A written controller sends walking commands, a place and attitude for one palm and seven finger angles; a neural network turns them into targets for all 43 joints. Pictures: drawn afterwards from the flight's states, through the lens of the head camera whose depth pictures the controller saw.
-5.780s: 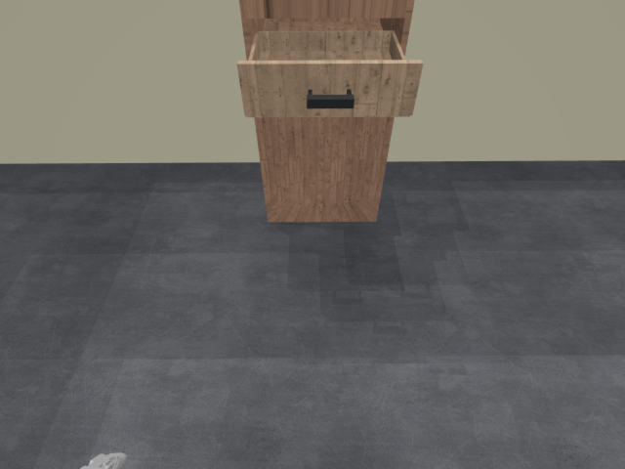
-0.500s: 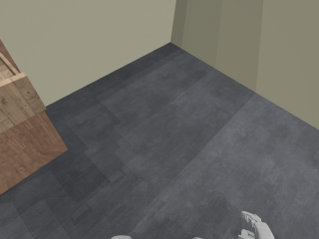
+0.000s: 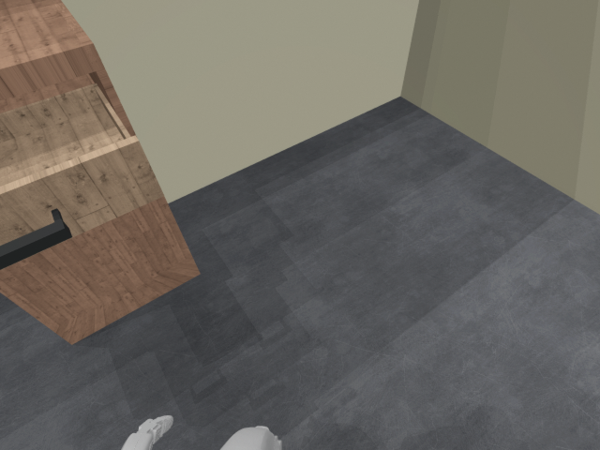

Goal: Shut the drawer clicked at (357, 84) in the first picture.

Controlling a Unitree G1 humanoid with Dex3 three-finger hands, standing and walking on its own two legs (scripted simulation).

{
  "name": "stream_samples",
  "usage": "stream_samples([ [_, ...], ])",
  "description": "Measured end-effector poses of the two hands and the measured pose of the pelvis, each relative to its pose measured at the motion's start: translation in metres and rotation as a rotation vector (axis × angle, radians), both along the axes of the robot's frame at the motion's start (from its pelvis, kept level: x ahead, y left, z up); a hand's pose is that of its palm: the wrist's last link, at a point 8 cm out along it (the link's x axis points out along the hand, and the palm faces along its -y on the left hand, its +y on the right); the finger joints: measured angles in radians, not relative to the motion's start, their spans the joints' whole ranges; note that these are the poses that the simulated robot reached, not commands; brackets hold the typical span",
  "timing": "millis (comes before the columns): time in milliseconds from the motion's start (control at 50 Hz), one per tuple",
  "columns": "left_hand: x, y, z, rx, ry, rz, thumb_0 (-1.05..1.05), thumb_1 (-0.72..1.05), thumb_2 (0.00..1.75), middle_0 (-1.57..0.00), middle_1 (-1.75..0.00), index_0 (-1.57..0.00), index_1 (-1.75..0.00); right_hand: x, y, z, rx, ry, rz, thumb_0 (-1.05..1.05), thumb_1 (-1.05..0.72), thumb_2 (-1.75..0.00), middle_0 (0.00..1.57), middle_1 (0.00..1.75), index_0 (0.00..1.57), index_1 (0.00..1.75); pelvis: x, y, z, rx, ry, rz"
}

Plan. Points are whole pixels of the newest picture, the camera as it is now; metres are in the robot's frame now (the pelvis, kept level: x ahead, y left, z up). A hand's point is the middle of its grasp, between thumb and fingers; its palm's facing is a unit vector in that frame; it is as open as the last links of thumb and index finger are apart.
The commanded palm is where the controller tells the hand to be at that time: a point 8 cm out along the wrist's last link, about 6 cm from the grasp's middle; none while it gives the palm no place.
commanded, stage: turn to face it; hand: left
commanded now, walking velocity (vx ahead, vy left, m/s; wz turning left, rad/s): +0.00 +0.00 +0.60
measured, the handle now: (27, 236) +0.43 +0.46 +0.02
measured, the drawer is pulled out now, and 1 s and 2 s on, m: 0.30 0.30 0.30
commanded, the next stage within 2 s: take the last steps up to it in 0.90 s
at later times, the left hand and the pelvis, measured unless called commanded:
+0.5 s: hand out of the picture -0.02 +0.30 -0.17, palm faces +0.33 -0.91 -0.25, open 7.4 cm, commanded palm none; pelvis -0.02 +0.07 +0.01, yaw +17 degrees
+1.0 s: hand out of the picture -0.04 +0.22 -0.14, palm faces +0.50 -0.82 -0.27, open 7.4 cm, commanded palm none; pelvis -0.02 +0.02 +0.01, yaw +30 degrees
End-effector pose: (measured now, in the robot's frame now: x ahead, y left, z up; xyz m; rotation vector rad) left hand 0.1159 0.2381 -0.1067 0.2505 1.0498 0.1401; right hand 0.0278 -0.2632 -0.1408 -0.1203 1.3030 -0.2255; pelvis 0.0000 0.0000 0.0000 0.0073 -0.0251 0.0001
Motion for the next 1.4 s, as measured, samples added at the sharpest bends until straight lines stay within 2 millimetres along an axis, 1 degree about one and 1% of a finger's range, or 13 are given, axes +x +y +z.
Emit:
stream_samples([
  [80, -0.026, 0.003, -0.003, -0.014, 0.032, 0.057, 0.00, 0.91, 0.90, -0.20, -0.30, -0.20, -0.30, 0.005, -0.002, 0.006, -0.006, 0.022, 0.049, 0.00, -0.91, -0.90, 0.20, 0.30, 0.19, 0.30, -0.002, 0.001, 0.004, 0.009, -0.005, 0.056],
  [160, -0.058, 0.015, -0.012, -0.035, 0.074, 0.125, 0.00, 0.90, 0.90, -0.20, -0.30, -0.20, -0.30, 0.024, 0.007, 0.012, -0.026, 0.030, 0.121, 0.00, -0.91, -0.90, 0.20, 0.30, 0.19, 0.30, -0.005, 0.009, 0.004, 0.011, -0.001, 0.109],
  [300, -0.129, 0.066, -0.048, -0.069, 0.178, 0.279, 0.00, 0.90, 0.90, -0.20, -0.30, -0.21, -0.30, 0.089, 0.052, 0.019, -0.093, -0.089, 0.290, 0.00, -0.91, -0.90, 0.19, 0.30, 0.19, 0.30, -0.012, 0.045, -0.014, -0.017, 0.018, 0.200],
  [360, -0.152, 0.085, -0.052, -0.060, 0.241, 0.332, 0.00, 0.91, 0.90, -0.20, -0.30, -0.20, -0.30, 0.105, 0.075, 0.029, -0.103, -0.148, 0.342, 0.00, -0.91, -0.90, 0.20, 0.30, 0.19, 0.30, -0.015, 0.055, -0.011, -0.029, 0.016, 0.217],
  [460, -0.163, 0.104, -0.037, -0.058, 0.217, 0.392, 0.01, 0.91, 0.90, -0.19, -0.30, -0.20, -0.30, 0.112, 0.103, 0.041, -0.095, -0.153, 0.407, 0.00, -0.91, -0.90, 0.20, 0.30, 0.20, 0.30, -0.018, 0.065, 0.003, -0.045, 0.014, 0.272],
  [580, -0.159, 0.110, -0.022, -0.046, 0.144, 0.438, 0.01, 0.91, 0.90, -0.19, -0.30, -0.20, -0.30, 0.111, 0.122, 0.038, -0.055, -0.129, 0.458, 0.00, -0.91, -0.90, 0.20, 0.30, 0.20, 0.30, -0.020, 0.068, 0.009, -0.046, 0.010, 0.342],
  [700, -0.146, 0.099, -0.013, -0.033, 0.087, 0.459, 0.00, 0.91, 0.90, -0.19, -0.30, -0.20, -0.30, 0.104, 0.119, 0.025, -0.021, -0.090, 0.477, 0.00, -0.91, -0.90, 0.20, 0.30, 0.20, 0.30, -0.020, 0.059, 0.008, -0.032, 0.009, 0.399],
  [860, -0.143, 0.060, -0.006, 0.007, 0.026, 0.490, 0.00, 0.91, 0.90, -0.20, -0.30, -0.20, -0.30, 0.100, 0.090, -0.005, 0.026, -0.026, 0.494, 0.00, -0.91, -0.90, 0.20, 0.30, 0.20, 0.30, -0.016, 0.029, -0.003, -0.005, 0.014, 0.459],
  [1000, -0.185, 0.022, -0.001, -0.022, 0.088, 0.573, 0.00, 0.91, 0.90, -0.20, -0.30, -0.20, -0.30, 0.106, 0.075, -0.003, 0.028, 0.015, 0.542, 0.00, -0.91, -0.90, 0.20, 0.30, 0.20, 0.30, -0.018, 0.016, 0.006, 0.013, -0.002, 0.526],
  [1100, -0.221, 0.003, -0.007, -0.063, 0.136, 0.639, 0.00, 0.91, 0.90, -0.20, -0.30, -0.20, -0.30, 0.110, 0.079, 0.003, 0.005, 0.035, 0.600, 0.00, -0.91, -0.90, 0.20, 0.30, 0.19, 0.30, -0.020, 0.017, 0.009, 0.020, -0.001, 0.563],
  [1300, -0.317, -0.028, -0.045, -0.239, 0.372, 0.750, 0.00, 0.91, 0.90, -0.20, -0.30, -0.20, -0.30, 0.126, 0.146, 0.016, -0.016, -0.087, 0.696, 0.00, -0.91, -0.90, 0.19, 0.30, 0.19, 0.30, -0.025, 0.053, -0.001, -0.020, -0.003, 0.569],
  [1340, -0.321, -0.026, -0.046, -0.265, 0.424, 0.732, 0.00, 0.91, 0.90, -0.20, -0.30, -0.20, -0.30, 0.119, 0.154, 0.020, -0.011, -0.096, 0.679, 0.00, -0.91, -0.90, 0.20, 0.30, 0.19, 0.30, -0.021, 0.059, 0.002, -0.019, -0.010, 0.558],
  [1400, -0.309, -0.013, -0.043, -0.279, 0.423, 0.715, 0.01, 0.91, 0.90, -0.20, -0.30, -0.20, -0.30, 0.105, 0.149, 0.026, -0.035, -0.062, 0.641, 0.00, -0.93, -0.90, 0.20, 0.30, 0.20, 0.30, -0.013, 0.067, 0.008, -0.026, -0.016, 0.560],
])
